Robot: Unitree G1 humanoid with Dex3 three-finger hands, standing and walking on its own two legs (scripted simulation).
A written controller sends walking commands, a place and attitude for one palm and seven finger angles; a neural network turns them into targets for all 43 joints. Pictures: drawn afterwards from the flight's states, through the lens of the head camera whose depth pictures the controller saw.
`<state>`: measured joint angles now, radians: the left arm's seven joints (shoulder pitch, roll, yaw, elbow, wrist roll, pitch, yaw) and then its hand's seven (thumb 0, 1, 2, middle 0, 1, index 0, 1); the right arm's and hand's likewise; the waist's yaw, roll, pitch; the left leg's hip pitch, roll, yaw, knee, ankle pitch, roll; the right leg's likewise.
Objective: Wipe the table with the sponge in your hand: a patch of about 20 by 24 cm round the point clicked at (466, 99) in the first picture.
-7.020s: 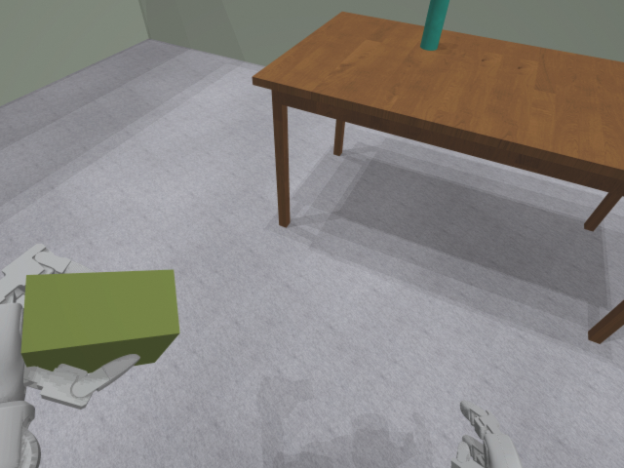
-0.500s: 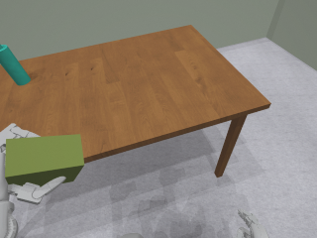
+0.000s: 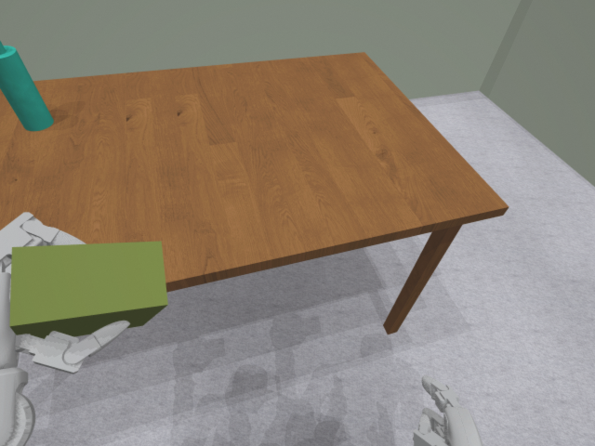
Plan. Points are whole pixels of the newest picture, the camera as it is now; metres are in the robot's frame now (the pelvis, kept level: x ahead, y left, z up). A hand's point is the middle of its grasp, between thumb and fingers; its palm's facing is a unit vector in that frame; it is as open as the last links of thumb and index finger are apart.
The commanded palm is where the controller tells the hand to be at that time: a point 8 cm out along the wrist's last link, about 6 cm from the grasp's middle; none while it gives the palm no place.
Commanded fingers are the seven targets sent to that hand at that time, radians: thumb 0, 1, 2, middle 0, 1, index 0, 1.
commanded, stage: come to a stop and stand still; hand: left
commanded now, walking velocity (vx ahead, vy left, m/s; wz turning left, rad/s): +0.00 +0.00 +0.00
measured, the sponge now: (111, 292) +0.23 +0.22 +0.15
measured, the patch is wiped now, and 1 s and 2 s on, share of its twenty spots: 0.00 0.00 0.00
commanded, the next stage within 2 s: look again from close up in 0.72 s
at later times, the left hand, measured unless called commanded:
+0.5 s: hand (59, 340) +0.17 +0.23 +0.16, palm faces +0.38 -0.85 -0.36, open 10.2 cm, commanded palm +0.11 +0.27 +0.18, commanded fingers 0.00 0.10 1.30 -1.20 -1.60 -1.20 -1.60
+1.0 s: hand (11, 293) +0.20 +0.28 +0.18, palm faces +0.43 -0.84 -0.32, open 10.2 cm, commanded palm +0.12 +0.29 +0.18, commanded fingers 0.00 0.10 1.30 -1.20 -1.60 -1.20 -1.60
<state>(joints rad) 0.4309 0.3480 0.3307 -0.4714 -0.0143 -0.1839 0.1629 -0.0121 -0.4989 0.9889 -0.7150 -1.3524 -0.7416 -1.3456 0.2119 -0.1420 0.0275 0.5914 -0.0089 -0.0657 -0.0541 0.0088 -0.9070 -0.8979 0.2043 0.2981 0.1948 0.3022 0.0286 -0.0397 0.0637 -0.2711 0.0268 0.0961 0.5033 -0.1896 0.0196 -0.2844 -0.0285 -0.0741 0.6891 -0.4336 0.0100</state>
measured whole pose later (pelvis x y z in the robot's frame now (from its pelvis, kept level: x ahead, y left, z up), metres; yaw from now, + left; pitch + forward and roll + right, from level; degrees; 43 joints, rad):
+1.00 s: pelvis -0.05 +0.02 +0.00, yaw -3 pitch -3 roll -2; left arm 0.25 0.41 0.41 -0.33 -0.05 -0.26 0.11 -0.01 -0.50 0.99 -0.71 -1.35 -0.74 -1.35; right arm 0.22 -0.20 0.01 0.61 0.01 -0.17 -0.02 0.01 -0.91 -0.90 0.21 0.30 0.20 0.30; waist 0.04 -0.03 0.08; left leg -0.31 -0.01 0.00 0.51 -0.15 0.04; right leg -0.25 0.02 -0.01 0.51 -0.26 -0.01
